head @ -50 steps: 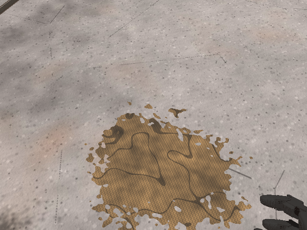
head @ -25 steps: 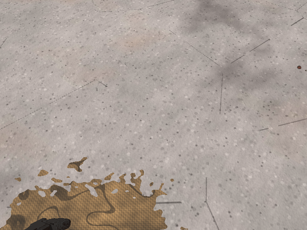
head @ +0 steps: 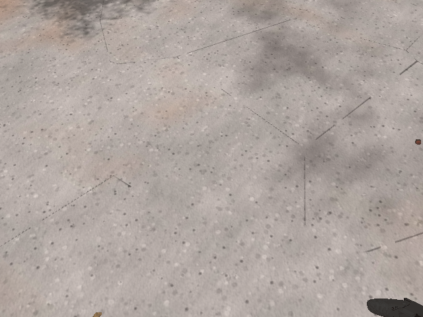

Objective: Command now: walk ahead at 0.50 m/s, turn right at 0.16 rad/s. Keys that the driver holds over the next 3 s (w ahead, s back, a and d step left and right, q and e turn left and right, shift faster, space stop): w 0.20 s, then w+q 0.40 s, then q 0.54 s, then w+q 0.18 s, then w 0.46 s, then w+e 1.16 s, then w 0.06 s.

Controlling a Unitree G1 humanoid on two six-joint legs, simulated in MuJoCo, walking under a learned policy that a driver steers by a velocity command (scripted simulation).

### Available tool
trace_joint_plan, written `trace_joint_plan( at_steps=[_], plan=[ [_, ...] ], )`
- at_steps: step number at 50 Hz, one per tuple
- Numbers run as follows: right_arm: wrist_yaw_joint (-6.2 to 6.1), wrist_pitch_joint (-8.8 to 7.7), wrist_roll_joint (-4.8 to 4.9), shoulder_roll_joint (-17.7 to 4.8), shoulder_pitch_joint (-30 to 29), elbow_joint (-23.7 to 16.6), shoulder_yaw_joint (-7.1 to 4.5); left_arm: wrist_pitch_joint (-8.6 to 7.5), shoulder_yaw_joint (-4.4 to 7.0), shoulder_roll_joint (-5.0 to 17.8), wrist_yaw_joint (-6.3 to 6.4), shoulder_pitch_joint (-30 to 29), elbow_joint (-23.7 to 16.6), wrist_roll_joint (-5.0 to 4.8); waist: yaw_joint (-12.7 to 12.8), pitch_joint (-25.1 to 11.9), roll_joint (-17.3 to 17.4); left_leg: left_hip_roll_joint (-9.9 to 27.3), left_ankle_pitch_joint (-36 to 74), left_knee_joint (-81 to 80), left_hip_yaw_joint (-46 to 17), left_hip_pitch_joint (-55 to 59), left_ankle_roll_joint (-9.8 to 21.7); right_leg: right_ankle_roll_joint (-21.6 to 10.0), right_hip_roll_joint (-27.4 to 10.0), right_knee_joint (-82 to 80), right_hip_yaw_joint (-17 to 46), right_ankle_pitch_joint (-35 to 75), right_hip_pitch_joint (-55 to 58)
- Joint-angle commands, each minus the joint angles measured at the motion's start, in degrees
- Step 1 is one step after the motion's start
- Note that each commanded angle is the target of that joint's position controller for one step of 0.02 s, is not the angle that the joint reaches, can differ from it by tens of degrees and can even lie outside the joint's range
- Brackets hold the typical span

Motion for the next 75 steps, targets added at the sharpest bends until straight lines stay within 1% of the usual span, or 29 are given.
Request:
trace_joint_plan(
  at_steps=[1,3,4,5,6,7,9,13,19,23,27,28,29,30,31,33,40,49,51,52,53,54,56,62,70,71,72,73,75],
  plan=[
    [0.46,-1.49,0.14,-6.45,-4.72,-5.29,-1.78,0.25,2.77,9.95,0.54,2.33,-1.08,-0.05,-0.83,1.97,-8.1,-0.62,-6.0,-2.12,0.61,0.24,2.59,-6.97,-18.28,-0.02,9.69,28.47,2.61],
    [-0.12,-1.67,-0.22,-9.35,6.49,-2.33,-3.39,0.6,2.32,9.22,0.52,0.48,-1.53,0.16,-6.94,-5.64,-7.34,-2.47,-4.55,-3.81,2.89,17.73,5.82,-4.62,-13.83,12.9,5.89,44.26,0.38],
    [-0.49,-1.68,-0.99,-12.44,16.37,-1.02,-4.11,0.6,1.23,6.91,0.57,0.11,-2.9,1.09,-10.97,-14.48,-2.94,6.35,-2.57,-1.45,-6.77,34.65,9.86,-2.59,-10.26,28.46,3.47,33.78,-9.21],
    [-0.21,-1.17,-0.88,-16.1,21.3,1.03,-5.26,-0.38,-0.15,1.88,0.3,8.42,-3.0,0.22,-8.11,-21.85,13.67,18.48,-14.79,-5.7,-32.49,54.89,18.86,2.09,-0.35,49.25,-0.62,-2.33,-31.47],
    [0.04,-0.99,0.62,-10.66,21.98,1.36,-3.81,-1.08,0.31,6.0,0.09,5.81,-2.55,-0.34,-10.14,-20.04,10.77,19.04,-26.35,-11.93,-40.58,54.87,17.99,2.05,-1.59,55.24,4.36,-12.92,-39.5],
    [-0.23,-0.73,0.67,-8.56,17.94,0.89,-3.04,-1.49,1.23,8.96,-0.15,-0.33,-4.02,-1.27,-10.36,-10.94,5.68,17.43,-27.33,-13.2,-32.66,47.7,15.51,1.84,-4.63,56.46,3.44,-8.6,-43.03],
    [-0.39,-0.17,-0.45,-7.0,12.12,0.24,-2.26,-1.93,1.12,7.82,-0.18,-6.19,-5.57,-0.06,-7.66,-2.4,-0.44,13.12,-16.3,-15.83,-22.05,33.76,14.07,2.26,-9.18,50.39,-0.28,-0.96,-40.94],
    [-0.41,-0.64,0.12,-6.87,11.33,0.97,-1.94,-1.2,0.85,4.59,-0.11,-4.14,-5.3,0.92,-4.19,-1.86,2.48,9.27,-3.56,-19.66,-14.76,25.63,15.04,4.24,-11.41,41.25,-2.24,2.22,-34.77],
    [-2.04,0.68,0.95,-9.88,15.23,2.98,-3.05,-2.21,-0.19,2.24,-0.64,-16.28,-8.29,0.96,-7.34,0.61,1.31,5.82,-1.74,-20.59,-8.42,22.4,13.04,6.95,-8.83,18.05,-3.58,19.97,-31.24],
    [-2.54,1.8,1.46,-10.22,19.31,4.37,-3.29,-3.23,0.18,3.46,-1.58,-22.16,-9.94,0.19,-8.89,0.98,2.0,7.45,-5.0,-17.08,-11.71,24.66,12.09,6.59,-6.84,11.14,-2.79,22.34,-27.77],
    [-3.06,2.71,1.19,-10.02,18.17,4.01,-3.48,-4.05,1.97,7.15,-1.43,-14.97,-8.12,0.12,-3.6,-1.99,3.42,7.05,-3.23,-7.92,-14.62,25.18,9.08,3.26,-6.42,5.85,-3.34,16.56,-14.81],
    [-2.91,2.64,0.72,-7.62,17.69,3.26,-2.62,-4.24,2.97,9.46,-0.94,-7.89,-6.9,0.88,-0.15,-7.58,1.76,3.54,-3.71,2.37,-12.41,20.99,7.23,0.8,-10.21,6.81,-0.78,15.94,-3.03],
    [-2.87,2.38,-0.95,-3.28,19.6,1.64,-1.2,-3.84,3.95,13.56,-0.4,1.12,-5.99,1.33,1.98,-17.1,-8.18,-1.75,-20.68,20.54,-7.21,10.29,4.63,-2.82,-22.04,8.93,10.92,15.08,13.54],
    [-2.76,1.6,1.43,-1.64,25.69,-0.18,-0.59,-2.94,4.35,15.39,-0.93,2.79,-4.55,1.4,-1.18,-21.31,-25.07,-5.62,-39.29,35.53,-4.34,-7.08,2.74,-10.22,-30.91,0.59,35.56,-1.86,22.86],
    [-3.07,1.83,2.38,-8.01,22.16,1.05,-2.16,-2.85,2.98,9.68,-0.97,-0.41,-5.67,1.15,-0.06,-13.66,-15.22,-2.23,-35.97,41.85,-7.12,-11.66,1.96,-8.89,-29.02,-1.83,33.2,-4.88,16.59],
    [-3.36,3.04,1.29,-9.4,16.26,0.27,-3.17,-2.72,1.41,5.26,-0.94,-7.49,-6.25,1.56,-2.22,-4.72,-6.58,0.81,-28.54,41.32,-5.15,-8.26,0.44,-6.48,-24.52,-1.09,14.68,21.1,2.93],
    [-2.5,6.36,0.6,-3.85,13.03,-3.65,-2.49,-2.14,2.7,7.64,0.33,-13.6,-3.67,1.45,-5.83,-2.78,-8.49,3.24,-16.25,24.51,-0.78,-0.24,-2.48,-7.9,-20.9,-4.89,-6.27,42.41,-8.33],
    [0.33,7.28,0.16,-7.29,7.27,-8.56,-4.17,0.56,3.93,11.22,0.74,-13.65,-1.7,-1.68,-5.63,-3.76,-7.49,-0.81,-12.2,2.44,4.59,10.13,3.31,-3.18,-21.69,7.38,-13.3,39.27,-3.02],
    [-1.37,7.08,-0.12,-14.44,15.52,-7.25,-6.87,0.66,3.21,8.59,0.53,-9.31,-1.24,-0.08,-8.43,-9.36,3.48,2.28,16.83,-4.47,-3.7,29.03,8.61,3.35,-14.47,28.33,-17.34,26.91,-13.2],
    [-2.33,6.96,-1.06,-20.38,14.32,-9.03,-7.44,0.62,1.44,4.42,0.15,-6.38,-3.62,3.01,-4.68,-13.36,17.31,17.88,33.29,-3.44,-27.13,42.56,21.57,8.55,-4.85,48.66,-15.93,-19.04,-33.77],
    [-1.71,6.24,-1.26,-15.86,14.92,-10.06,-6.15,0.71,1.77,7.12,-0.25,-9.18,-2.99,2.05,-8.61,-21.22,9.15,19.1,23.71,-6.49,-31.64,42.04,24.49,7.94,-4.4,55.39,-2.95,-21.11,-35.24],
    [-1.35,5.56,-0.92,-13.8,11.95,-10.2,-5.4,1.13,2.15,8.6,-0.3,-12.27,-3.77,0.17,-8.05,-16.33,5.06,16.81,18.45,-7.48,-25.88,37.77,21.86,7.02,-6.08,56.01,-1.93,-17.05,-37.24],
    [-1.86,5.72,0.64,-11.04,7.28,-10.01,-4.66,1.91,2.26,8.32,0.86,-13.57,-3.39,1.11,-5.69,-9.58,0.86,11.59,6.06,-9.23,-20.05,29.02,16.16,6.82,-8.35,48.69,-1.79,-9.65,-36.91],
    [-3.59,6.07,0.25,-11.79,5.48,-10.86,-4.88,1.87,1.59,6.19,0.28,-13.8,-3.78,0.82,-4.49,-8.14,5.9,6.06,-28.28,-16.05,-20.59,17.86,14.77,7.48,-5.72,29.28,-3.09,-1.14,-26.36],
    [-3.13,6.32,0.47,-9.19,7.48,-9.41,-3.62,-1.33,1.65,5.06,-1.35,-8.58,-2.16,0.46,-1.97,-5.01,5.16,2.88,-39.27,-11.45,-22.33,8.68,10.43,3.15,-4.91,8.32,-5.84,5.61,-8.32],
    [-3.13,6.2,0.26,-6.63,7.2,-9.41,-2.76,-1.59,1.89,5.94,-1.13,-4.57,-1.09,0.98,-0.38,-4.83,2.57,0.19,-39.88,-5.62,-19.51,3.99,7.79,1.6,-8.96,4.78,-2.16,2.31,-2.81],
    [-3.11,5.83,0.32,-2.38,6.64,-10.1,-1.57,-1.71,2.44,9.65,-0.71,0.48,-0.22,2.13,0.4,-4.9,-7.72,-6.77,-37.7,12.03,-9.89,-4.16,3.5,-2.37,-19.92,-2.53,12.81,-11.23,2.03],
    [-3.12,4.7,1.17,-4.99,5.1,-12.8,-2.2,-1.86,3.85,14.88,-1.29,0.42,0.24,3.38,-0.72,1.61,-16.28,-8.22,-35.59,22.26,-6.86,-15.63,3.03,-9.17,-27.81,-9.66,31.79,-25.89,-1.56],
    [-2.68,3.52,1.14,-9.24,6.97,-10.26,-3.49,-2.43,2.57,9.49,-0.44,-4.66,-1.2,1.2,-3.17,5.94,-11.78,-4.61,-26.04,29.11,-9.88,-19.65,2.58,-8.6,-25.19,-9.39,26.11,-21.83,-1.74]
  ],
)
